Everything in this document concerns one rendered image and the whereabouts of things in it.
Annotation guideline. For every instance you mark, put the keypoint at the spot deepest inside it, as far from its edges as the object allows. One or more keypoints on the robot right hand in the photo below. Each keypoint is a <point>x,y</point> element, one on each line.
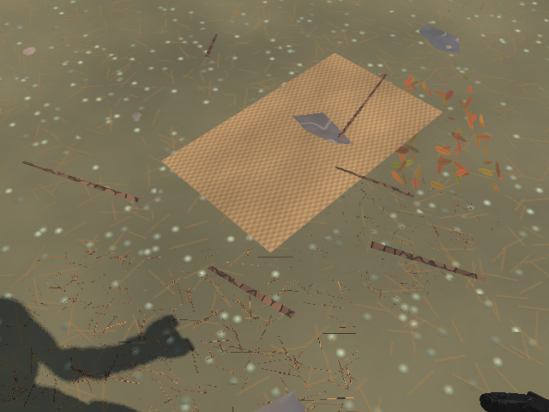
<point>513,402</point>

